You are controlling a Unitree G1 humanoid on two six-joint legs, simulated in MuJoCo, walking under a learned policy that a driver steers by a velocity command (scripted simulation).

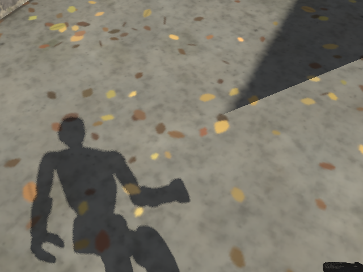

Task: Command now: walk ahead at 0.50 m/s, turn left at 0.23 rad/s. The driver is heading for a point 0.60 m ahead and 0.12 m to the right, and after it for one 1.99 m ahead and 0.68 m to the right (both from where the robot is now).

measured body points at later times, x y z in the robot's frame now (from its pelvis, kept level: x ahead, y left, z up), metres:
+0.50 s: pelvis +0.28 +0.04 +0.00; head +0.30 +0.05 +0.45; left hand +0.46 +0.29 -0.10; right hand +0.32 -0.24 -0.12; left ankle +0.20 +0.14 -0.74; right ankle +0.47 -0.12 -0.69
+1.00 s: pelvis +0.57 -0.02 +0.00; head +0.60 -0.05 +0.45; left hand +0.70 +0.24 -0.10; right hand +0.71 -0.32 -0.08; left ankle +0.79 +0.11 -0.69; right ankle +0.51 -0.09 -0.74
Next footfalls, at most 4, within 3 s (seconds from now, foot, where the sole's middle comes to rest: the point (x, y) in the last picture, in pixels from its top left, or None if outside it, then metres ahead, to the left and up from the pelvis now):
0.12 left None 0.24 0.14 -0.78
0.66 right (234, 252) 0.55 -0.10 -0.78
1.14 left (201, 176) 0.86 0.04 -0.78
1.64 right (289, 163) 0.96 -0.34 -0.78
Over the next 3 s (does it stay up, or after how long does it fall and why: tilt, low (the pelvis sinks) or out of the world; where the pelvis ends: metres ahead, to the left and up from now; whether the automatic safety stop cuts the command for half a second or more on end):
stays up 1.45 -0.66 0.00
